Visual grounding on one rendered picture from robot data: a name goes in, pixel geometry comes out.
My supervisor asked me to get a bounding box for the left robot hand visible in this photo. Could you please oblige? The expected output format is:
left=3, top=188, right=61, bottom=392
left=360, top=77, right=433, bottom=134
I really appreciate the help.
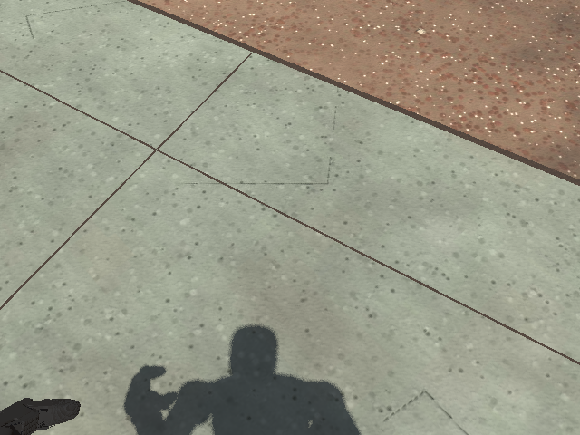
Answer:
left=0, top=398, right=81, bottom=435

